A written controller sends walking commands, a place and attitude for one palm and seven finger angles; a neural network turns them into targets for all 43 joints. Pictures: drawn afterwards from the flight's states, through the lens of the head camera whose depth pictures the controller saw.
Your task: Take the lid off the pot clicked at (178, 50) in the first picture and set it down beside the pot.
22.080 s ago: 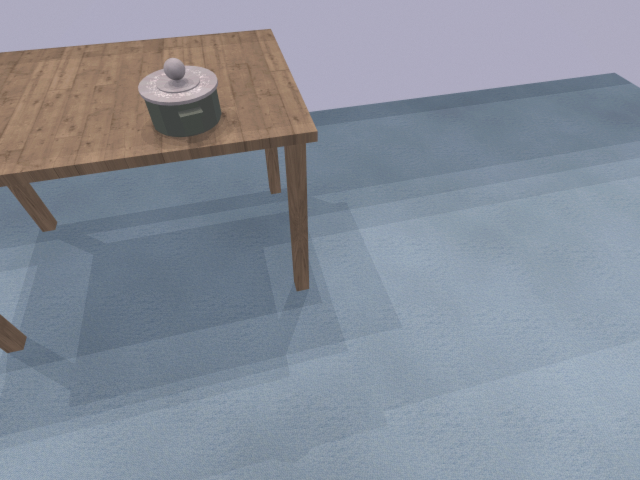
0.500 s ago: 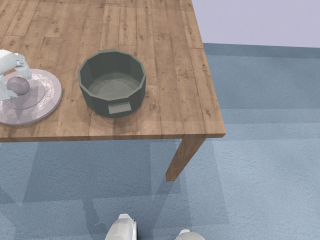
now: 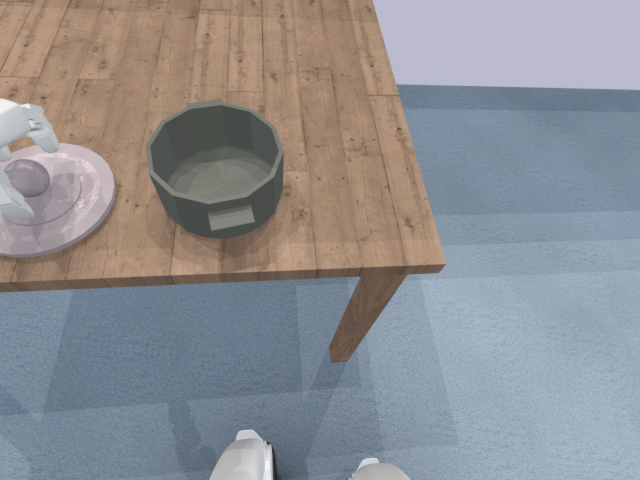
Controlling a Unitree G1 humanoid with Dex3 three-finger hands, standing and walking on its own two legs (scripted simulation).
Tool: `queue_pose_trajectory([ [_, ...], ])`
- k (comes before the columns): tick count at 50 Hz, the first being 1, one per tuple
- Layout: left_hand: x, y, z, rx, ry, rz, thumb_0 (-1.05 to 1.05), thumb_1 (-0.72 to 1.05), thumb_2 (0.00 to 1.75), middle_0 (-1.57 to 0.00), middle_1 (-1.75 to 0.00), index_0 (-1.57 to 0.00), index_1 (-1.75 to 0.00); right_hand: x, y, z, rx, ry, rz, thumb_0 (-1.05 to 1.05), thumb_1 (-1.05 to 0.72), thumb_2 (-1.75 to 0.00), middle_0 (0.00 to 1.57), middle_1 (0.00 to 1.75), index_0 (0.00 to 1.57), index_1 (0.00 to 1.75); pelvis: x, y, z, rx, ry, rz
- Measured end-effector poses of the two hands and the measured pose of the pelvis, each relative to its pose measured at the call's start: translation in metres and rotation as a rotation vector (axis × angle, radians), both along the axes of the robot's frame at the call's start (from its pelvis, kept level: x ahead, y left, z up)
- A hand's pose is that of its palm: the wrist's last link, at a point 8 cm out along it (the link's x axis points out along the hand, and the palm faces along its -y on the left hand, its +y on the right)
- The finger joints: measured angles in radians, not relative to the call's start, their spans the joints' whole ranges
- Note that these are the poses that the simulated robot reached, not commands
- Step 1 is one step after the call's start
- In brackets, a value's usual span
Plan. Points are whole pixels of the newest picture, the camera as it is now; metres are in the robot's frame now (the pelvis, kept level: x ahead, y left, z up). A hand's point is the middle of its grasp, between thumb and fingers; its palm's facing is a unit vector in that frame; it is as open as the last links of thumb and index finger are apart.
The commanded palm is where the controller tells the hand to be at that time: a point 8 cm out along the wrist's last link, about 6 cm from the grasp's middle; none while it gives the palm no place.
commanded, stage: open the fingers wide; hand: left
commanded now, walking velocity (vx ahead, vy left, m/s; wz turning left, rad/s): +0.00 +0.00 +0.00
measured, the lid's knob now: (26, 178) +0.49 +0.35 +0.03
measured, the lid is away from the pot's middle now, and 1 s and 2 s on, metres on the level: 0.24 0.24 0.24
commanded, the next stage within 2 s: raise the empty hand in 0.02 s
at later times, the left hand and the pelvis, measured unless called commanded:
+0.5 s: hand out of the picture +0.46 +0.34 +0.11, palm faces -0.42 -0.14 -0.90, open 11.0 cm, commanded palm +0.49 +0.34 +0.18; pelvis +0.01 +0.00 +0.01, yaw +0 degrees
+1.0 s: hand out of the picture +0.45 +0.35 +0.16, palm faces -0.39 -0.13 -0.91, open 11.0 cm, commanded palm +0.49 +0.34 +0.23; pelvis +0.01 +0.00 +0.02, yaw +1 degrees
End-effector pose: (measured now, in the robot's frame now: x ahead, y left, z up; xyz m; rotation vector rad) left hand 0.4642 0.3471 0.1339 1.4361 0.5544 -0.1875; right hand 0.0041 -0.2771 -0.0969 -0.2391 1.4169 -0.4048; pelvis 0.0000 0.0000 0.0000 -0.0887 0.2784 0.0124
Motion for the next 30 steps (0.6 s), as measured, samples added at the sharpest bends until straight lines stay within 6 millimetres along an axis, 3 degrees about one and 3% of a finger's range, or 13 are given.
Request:
queue_pose_trajectory([
  [12, 0.001, 0.002, 0.004, 0.009, 0.001, -0.007, 0.00, 0.03, 0.57, -0.34, -0.91, -0.34, -0.91, 0.006, -0.003, 0.001, -0.011, 0.001, 0.007, 0.00, -0.90, -0.90, 0.20, 0.30, 0.20, 0.30, 0.002, -0.001, 0.000, -0.002, 0.002, 0.004],
  [30, 0.000, 0.000, 0.043, 0.007, -0.031, 0.017, 0.00, 0.02, 0.57, -0.34, -0.91, -0.34, -0.91, 0.023, -0.003, 0.006, 0.012, -0.055, 0.016, 0.00, -0.90, -0.90, 0.20, 0.30, 0.20, 0.30, 0.007, -0.002, 0.009, 0.008, -0.038, 0.007],
])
